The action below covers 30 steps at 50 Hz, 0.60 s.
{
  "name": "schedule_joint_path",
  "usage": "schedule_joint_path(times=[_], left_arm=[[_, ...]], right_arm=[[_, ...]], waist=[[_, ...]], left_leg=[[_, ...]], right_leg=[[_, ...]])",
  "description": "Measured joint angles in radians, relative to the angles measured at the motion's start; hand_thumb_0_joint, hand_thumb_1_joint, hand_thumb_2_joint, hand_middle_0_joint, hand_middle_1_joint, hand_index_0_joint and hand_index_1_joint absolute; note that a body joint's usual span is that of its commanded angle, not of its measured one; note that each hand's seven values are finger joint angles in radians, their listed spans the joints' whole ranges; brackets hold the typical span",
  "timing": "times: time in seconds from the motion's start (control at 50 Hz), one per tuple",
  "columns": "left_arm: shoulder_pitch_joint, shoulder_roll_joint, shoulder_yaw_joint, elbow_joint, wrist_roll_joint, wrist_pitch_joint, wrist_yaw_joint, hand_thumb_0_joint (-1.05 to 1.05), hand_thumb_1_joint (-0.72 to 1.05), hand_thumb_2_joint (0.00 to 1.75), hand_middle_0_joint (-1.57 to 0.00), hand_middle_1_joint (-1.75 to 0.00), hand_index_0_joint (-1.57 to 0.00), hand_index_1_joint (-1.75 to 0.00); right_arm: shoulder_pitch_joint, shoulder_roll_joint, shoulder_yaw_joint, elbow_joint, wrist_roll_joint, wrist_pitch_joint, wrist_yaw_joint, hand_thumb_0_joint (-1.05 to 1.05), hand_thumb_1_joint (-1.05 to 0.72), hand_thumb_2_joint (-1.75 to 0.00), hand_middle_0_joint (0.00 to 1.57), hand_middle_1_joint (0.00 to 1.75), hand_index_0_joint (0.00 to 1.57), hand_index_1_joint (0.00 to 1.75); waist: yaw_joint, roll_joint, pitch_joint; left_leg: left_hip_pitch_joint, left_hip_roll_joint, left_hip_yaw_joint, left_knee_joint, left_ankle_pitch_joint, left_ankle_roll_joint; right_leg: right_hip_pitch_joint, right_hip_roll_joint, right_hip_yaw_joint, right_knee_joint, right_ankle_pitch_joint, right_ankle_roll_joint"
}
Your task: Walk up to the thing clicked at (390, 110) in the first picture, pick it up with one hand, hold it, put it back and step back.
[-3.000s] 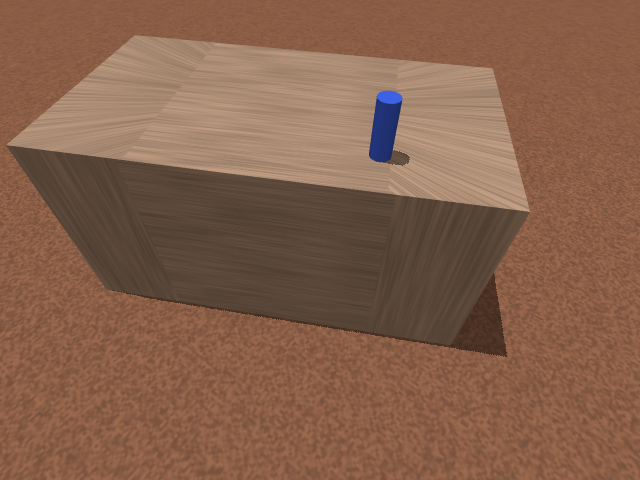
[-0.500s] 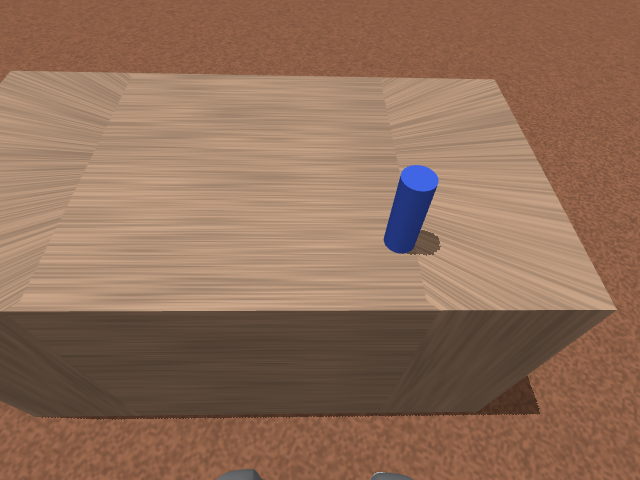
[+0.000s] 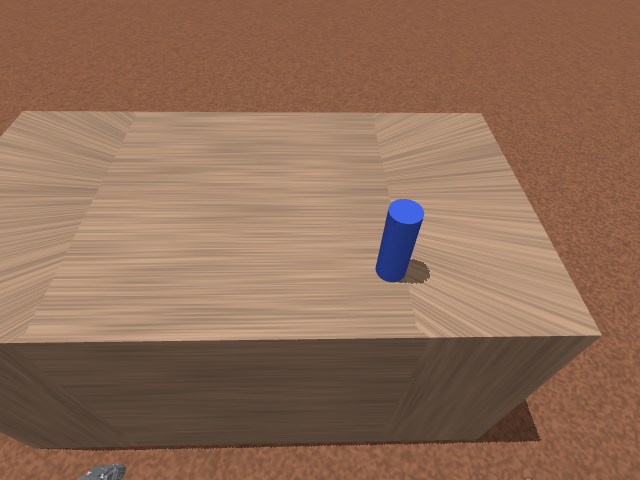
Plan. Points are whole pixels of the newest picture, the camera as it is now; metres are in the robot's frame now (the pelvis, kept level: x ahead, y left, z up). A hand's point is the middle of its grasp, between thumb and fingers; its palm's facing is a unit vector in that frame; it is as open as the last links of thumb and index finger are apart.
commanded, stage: walk up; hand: right
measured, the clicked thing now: (397, 243) +0.50 -0.13 -0.05
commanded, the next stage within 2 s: stand in 0.64 s
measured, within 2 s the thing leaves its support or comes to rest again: neither
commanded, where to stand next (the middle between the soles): +0.05 +0.00 m, yaw +2 degrees
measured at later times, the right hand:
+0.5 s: hand out of the picture +0.07 -0.25 -0.15, palm faces -0.02 +0.94 -0.34, open 7.4 cm
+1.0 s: hand out of the picture +0.08 -0.25 -0.15, palm faces -0.03 +0.94 -0.33, open 7.4 cm
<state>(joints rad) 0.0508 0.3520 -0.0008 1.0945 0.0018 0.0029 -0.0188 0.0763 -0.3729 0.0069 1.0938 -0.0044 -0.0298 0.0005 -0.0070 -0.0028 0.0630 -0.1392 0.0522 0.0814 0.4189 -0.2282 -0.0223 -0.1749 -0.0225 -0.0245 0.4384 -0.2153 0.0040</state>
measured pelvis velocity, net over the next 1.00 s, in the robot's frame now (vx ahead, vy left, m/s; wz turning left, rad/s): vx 0.01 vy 0.00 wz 0.01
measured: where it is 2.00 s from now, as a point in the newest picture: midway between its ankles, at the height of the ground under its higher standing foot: outside the picture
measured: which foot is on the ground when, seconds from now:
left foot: down 0.00-1.00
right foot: down 0.00-1.00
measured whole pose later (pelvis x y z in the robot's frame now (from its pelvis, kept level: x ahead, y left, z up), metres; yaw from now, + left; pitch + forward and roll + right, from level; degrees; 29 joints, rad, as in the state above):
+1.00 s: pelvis +0.01 +0.00 +0.01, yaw +0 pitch -2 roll +0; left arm 0.09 0.35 -0.01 1.14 0.01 -0.01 -0.01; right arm 0.09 -0.35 0.00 1.15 -0.02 -0.02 0.01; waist -0.01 0.00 0.05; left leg -0.09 0.04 0.08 0.30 -0.17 -0.02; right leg -0.12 -0.02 -0.03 0.31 -0.16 0.01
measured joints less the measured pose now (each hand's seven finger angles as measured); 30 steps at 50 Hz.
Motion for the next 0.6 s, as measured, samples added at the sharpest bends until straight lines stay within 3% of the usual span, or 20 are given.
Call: schedule_joint_path(times=[0.24, 0.6], left_arm=[[0.029, -0.012, 0.014, 0.066, 0.008, 0.002, -0.004, 0.01, 0.91, 0.9, -0.2, -0.3, -0.2, -0.3], [0.039, -0.016, 0.023, 0.067, 0.011, 0.003, -0.002, 0.01, 0.91, 0.9, -0.2, -0.3, -0.2, -0.3]], right_arm=[[0.009, 0.009, -0.003, 0.052, -0.007, 0.006, 0.004, 0.0, -0.9, -0.89, 0.2, 0.3, 0.21, 0.3], [0.033, 0.025, -0.005, 0.06, -0.01, 0.006, 0.001, 0.0, -0.9, -0.89, 0.2, 0.3, 0.21, 0.3]], waist=[[0.004, 0.009, -0.009], [0.003, 0.008, -0.02]], left_leg=[[0.034, 0.01, -0.002, -0.085, 0.049, -0.008], [0.036, 0.004, 0.001, -0.097, 0.051, -0.003]], right_leg=[[0.042, 0.014, -0.005, -0.101, 0.056, -0.006], [0.044, 0.009, -0.002, -0.116, 0.061, 0.0]])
